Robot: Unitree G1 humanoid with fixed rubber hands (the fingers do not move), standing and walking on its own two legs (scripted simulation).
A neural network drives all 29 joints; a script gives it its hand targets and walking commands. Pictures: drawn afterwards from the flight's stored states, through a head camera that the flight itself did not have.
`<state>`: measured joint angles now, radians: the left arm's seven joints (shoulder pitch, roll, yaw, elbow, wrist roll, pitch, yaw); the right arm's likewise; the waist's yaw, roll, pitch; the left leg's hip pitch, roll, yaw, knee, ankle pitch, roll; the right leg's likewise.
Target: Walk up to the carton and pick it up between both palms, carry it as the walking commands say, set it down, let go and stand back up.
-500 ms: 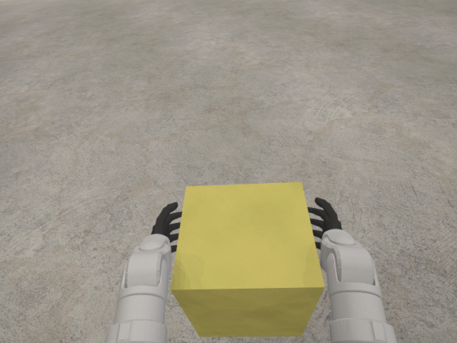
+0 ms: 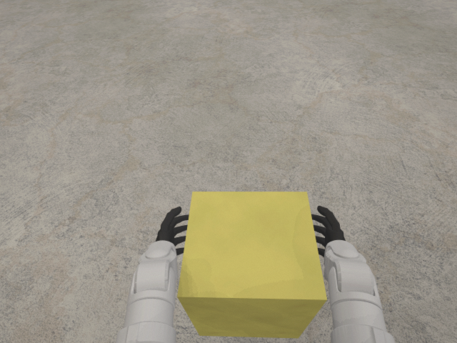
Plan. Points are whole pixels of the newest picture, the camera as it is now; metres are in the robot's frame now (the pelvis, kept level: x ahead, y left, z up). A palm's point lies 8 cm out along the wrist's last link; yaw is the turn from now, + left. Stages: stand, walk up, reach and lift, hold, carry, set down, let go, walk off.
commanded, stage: set down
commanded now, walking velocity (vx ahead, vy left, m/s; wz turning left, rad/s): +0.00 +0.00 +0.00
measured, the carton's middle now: (248, 269) +0.29 -0.03 -0.07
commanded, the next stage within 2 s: none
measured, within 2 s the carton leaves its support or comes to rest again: neither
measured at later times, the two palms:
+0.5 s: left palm (177, 258) +0.34 +0.11 -0.08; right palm (321, 256) +0.31 -0.19 -0.09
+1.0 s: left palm (187, 260) +0.37 +0.10 -0.16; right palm (313, 257) +0.35 -0.20 -0.17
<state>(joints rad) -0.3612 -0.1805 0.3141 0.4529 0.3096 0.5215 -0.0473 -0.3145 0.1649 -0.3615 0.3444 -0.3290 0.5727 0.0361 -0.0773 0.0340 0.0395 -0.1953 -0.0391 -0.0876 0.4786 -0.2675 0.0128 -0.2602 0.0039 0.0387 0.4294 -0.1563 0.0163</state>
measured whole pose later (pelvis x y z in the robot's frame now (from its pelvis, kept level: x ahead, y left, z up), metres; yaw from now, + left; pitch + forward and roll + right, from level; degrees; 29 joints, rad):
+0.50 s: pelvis -0.02 -0.01 -0.03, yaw +1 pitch +19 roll +0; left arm -0.46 -0.18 0.36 0.53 0.29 0.26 -0.02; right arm -0.42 0.14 -0.40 0.45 -0.30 0.29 0.03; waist -0.06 0.05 -0.03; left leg -0.75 -0.07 -0.10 0.74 -0.32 0.00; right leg -0.81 0.01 0.05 0.69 -0.21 0.02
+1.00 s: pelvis -0.04 -0.01 -0.10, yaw +0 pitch +34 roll +1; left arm -0.65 -0.15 0.44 0.56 0.26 0.26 -0.02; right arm -0.63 0.11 -0.46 0.50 -0.30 0.30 0.03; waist -0.04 0.05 -0.16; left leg -1.25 -0.08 -0.08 1.09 -0.42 -0.02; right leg -1.33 0.04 0.08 1.04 -0.30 0.02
